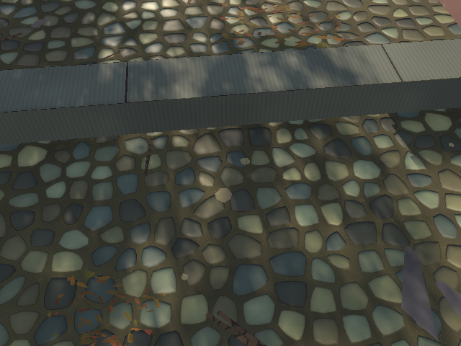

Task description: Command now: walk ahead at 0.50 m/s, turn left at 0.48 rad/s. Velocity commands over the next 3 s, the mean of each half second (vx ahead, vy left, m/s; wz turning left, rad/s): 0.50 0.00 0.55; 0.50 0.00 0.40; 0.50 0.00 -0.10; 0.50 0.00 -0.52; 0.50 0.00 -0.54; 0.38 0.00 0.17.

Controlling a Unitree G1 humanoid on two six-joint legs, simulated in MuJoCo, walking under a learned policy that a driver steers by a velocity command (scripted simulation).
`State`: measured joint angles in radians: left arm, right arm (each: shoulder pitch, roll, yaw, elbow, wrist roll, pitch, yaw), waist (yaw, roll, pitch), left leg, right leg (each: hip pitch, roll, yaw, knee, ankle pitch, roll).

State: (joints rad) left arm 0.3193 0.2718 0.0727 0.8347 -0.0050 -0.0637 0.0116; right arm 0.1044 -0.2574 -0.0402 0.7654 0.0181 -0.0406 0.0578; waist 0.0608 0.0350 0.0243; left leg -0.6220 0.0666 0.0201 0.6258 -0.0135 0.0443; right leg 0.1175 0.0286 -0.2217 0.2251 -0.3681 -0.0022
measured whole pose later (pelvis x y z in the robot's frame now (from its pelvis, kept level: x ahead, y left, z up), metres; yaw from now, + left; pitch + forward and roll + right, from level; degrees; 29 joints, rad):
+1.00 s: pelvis +0.54 +0.11 +0.00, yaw +29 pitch +2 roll -2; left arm 0.39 0.29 0.06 0.90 -0.03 -0.07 -0.01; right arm 0.04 -0.25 -0.03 0.61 0.02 -0.05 0.04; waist 0.11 0.03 0.03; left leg -0.56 0.05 0.00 0.57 -0.09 0.04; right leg 0.07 -0.01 -0.12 0.24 -0.35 0.02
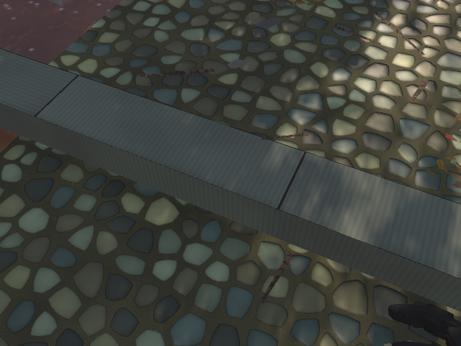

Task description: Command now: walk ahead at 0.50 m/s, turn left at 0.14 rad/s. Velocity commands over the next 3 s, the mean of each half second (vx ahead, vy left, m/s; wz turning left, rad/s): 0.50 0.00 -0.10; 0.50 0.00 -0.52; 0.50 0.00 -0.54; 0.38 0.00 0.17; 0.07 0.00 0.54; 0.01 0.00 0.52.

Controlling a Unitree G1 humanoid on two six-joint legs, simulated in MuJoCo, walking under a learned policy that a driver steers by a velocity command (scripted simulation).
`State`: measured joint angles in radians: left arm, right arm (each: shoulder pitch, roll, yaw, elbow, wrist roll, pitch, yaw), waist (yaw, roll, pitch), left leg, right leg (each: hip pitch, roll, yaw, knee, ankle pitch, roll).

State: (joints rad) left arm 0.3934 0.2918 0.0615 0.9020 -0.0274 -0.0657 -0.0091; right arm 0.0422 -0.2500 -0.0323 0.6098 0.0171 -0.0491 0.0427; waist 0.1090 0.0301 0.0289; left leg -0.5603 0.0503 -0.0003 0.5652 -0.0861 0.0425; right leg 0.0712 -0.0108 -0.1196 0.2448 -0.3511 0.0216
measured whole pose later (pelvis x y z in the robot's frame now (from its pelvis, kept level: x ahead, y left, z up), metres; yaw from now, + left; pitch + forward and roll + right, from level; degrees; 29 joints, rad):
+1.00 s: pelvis +0.55 -0.05 +0.00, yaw -24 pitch +2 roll +1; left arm 0.30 0.28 0.06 0.69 -0.02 0.00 0.03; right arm 0.10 -0.24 -0.01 0.68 -0.01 -0.06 0.01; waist 0.05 -0.01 -0.01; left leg -0.45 -0.03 -0.02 0.58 -0.15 -0.03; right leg -0.17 0.10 0.21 0.52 -0.38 -0.05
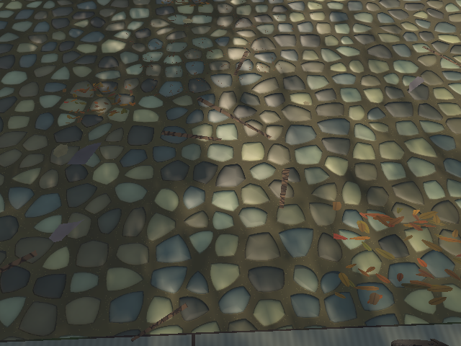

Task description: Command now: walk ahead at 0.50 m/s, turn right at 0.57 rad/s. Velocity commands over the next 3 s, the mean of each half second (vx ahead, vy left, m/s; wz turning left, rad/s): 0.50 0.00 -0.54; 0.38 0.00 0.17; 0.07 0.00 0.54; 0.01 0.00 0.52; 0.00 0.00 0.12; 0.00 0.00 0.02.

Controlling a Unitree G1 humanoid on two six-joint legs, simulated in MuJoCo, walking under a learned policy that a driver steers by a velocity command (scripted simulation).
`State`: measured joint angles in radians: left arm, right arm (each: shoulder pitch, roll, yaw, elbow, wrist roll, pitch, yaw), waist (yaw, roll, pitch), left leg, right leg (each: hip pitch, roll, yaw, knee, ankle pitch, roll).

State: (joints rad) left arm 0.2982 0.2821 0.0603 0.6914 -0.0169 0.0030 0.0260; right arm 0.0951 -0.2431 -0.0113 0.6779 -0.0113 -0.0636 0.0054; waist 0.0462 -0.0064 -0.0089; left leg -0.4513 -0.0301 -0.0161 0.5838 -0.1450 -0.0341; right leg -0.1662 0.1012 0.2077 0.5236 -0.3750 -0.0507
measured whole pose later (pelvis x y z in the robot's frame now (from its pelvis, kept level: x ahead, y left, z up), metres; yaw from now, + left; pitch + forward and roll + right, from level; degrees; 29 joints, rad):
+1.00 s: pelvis +0.50 -0.10 +0.15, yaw -7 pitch +3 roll -1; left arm 0.34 0.25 0.04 0.89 -0.01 -0.05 0.04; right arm 0.10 -0.22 -0.02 0.64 0.00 -0.02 0.07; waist 0.07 0.04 0.00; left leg -0.54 -0.02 0.08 0.53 -0.02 0.09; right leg 0.01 0.01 -0.22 0.42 -0.45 -0.02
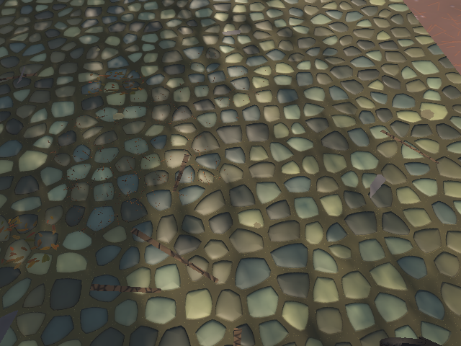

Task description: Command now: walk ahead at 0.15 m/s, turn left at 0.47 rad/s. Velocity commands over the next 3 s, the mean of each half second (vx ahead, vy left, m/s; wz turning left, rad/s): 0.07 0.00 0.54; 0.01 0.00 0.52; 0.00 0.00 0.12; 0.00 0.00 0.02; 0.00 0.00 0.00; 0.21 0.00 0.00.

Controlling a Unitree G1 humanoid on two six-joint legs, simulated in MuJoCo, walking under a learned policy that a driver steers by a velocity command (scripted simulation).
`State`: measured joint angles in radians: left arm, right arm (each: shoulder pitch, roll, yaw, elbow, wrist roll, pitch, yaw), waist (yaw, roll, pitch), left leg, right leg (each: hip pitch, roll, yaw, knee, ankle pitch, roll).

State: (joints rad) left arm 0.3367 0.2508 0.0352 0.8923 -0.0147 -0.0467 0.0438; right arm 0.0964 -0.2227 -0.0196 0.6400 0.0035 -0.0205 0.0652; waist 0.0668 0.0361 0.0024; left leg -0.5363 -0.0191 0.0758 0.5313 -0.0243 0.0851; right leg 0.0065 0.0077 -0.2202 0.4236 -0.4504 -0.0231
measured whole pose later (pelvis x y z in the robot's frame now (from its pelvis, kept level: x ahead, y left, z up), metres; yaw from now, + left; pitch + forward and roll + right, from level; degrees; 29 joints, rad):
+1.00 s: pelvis +0.09 -0.04 +0.01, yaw +34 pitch +1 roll -1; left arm 0.20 0.27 0.06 0.69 -0.02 0.02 0.04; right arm 0.15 -0.25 -0.05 0.58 0.01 0.05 0.00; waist 0.04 -0.01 0.03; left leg -0.28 0.02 0.01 0.56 -0.27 -0.01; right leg -0.29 -0.08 -0.12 0.56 -0.28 0.01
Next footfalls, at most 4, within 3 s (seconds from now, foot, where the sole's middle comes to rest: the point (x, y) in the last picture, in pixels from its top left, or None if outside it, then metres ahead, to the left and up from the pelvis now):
0.02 left None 0.18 0.08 -0.76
0.54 right None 0.21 -0.13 -0.76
1.00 left None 0.05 0.08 -0.76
1.34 right None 0.18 -0.14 -0.76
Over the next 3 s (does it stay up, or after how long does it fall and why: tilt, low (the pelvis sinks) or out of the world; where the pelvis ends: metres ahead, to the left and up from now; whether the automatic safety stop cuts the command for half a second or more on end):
stays up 0.14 0.02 0.02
